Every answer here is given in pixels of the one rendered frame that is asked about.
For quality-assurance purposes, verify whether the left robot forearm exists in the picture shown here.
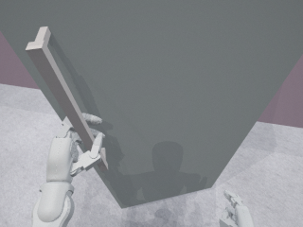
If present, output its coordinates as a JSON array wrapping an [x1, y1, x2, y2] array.
[[30, 182, 75, 227]]

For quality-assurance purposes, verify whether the right robot hand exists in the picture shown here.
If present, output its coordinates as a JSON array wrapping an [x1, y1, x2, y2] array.
[[219, 190, 256, 227]]

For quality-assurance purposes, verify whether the handle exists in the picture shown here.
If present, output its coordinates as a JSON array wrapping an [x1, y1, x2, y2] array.
[[26, 26, 108, 172]]

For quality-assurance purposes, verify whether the fridge door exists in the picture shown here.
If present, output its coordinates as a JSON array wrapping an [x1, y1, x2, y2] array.
[[0, 0, 303, 209]]

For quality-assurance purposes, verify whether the left robot hand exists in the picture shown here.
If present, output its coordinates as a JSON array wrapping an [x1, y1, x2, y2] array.
[[46, 113, 105, 183]]

